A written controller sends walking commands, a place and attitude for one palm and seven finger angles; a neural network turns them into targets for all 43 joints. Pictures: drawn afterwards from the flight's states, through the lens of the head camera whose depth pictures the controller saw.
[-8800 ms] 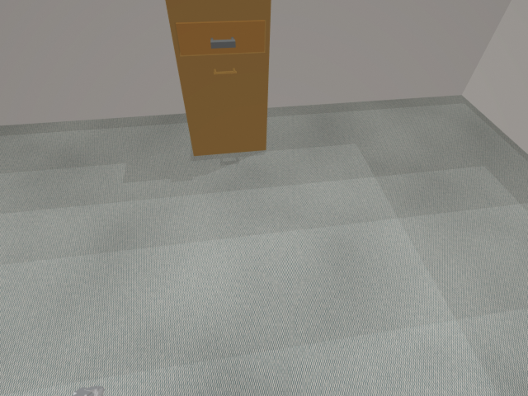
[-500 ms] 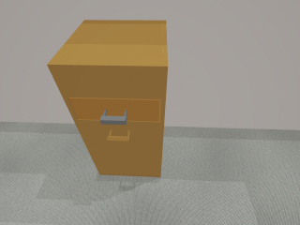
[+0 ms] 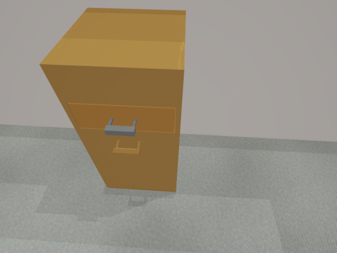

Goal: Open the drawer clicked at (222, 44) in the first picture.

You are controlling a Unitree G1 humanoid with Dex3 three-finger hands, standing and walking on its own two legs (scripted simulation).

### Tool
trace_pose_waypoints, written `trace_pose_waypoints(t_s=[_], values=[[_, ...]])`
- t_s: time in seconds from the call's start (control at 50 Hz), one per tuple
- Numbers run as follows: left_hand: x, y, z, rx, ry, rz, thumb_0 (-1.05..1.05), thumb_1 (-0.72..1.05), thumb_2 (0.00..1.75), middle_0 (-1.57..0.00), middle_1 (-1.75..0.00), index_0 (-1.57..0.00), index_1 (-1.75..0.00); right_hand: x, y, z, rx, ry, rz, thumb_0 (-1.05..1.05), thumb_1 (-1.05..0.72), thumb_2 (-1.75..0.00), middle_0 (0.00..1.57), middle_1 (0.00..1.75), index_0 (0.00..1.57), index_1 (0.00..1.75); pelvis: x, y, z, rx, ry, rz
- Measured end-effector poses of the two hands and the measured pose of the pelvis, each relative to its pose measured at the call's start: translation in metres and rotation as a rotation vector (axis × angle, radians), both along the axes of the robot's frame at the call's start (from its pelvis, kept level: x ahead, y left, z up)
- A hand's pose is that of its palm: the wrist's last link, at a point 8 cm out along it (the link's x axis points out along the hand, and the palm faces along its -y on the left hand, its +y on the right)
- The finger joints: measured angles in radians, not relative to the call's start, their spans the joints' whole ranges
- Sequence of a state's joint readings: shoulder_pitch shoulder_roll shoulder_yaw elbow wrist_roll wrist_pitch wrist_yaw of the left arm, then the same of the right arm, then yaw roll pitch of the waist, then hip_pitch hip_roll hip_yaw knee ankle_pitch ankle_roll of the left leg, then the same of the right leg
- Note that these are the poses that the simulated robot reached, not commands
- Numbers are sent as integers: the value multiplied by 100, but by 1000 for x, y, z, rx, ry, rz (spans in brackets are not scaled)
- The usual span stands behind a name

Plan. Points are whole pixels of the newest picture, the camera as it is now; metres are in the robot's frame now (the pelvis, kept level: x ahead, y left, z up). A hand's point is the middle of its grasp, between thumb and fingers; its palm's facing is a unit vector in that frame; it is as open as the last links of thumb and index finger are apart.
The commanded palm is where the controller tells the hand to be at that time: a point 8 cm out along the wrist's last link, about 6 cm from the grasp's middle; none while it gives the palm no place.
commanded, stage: come to a stop and stand still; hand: left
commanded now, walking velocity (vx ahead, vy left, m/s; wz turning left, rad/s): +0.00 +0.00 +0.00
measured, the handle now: (121, 125) +0.55 +0.21 -0.10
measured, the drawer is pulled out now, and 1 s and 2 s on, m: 0.00 0.00 0.00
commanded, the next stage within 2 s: look again from close up in 0.46 s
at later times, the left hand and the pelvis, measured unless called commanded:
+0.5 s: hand out of the picture +0.03 +0.16 -0.18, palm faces +0.04 -0.98 -0.19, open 7.3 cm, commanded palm none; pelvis +0.03 -0.01 +0.00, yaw +1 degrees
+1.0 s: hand out of the picture +0.03 +0.15 -0.18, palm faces +0.05 -0.98 -0.18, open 7.3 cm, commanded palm none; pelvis +0.04 -0.01 +0.00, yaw +1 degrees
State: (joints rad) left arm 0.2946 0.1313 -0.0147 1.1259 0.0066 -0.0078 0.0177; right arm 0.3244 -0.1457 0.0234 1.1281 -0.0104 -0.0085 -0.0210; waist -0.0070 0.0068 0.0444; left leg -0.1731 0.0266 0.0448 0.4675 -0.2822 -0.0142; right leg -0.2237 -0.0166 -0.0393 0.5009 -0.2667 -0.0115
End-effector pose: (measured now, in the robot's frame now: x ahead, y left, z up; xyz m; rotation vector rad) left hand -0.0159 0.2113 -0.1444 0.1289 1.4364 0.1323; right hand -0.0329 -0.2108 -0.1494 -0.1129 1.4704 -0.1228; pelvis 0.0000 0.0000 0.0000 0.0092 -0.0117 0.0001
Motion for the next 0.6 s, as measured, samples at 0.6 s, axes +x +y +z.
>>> trace_pose_waypoints(t_s=[0.6], values=[[41,-1,0,25,-40,22,1,92,90,-20,-29,-20,-30,58,-12,1,-21,-53,24,1,-91,-90,20,30,20,30,33,-11,0,-4,5,10]])
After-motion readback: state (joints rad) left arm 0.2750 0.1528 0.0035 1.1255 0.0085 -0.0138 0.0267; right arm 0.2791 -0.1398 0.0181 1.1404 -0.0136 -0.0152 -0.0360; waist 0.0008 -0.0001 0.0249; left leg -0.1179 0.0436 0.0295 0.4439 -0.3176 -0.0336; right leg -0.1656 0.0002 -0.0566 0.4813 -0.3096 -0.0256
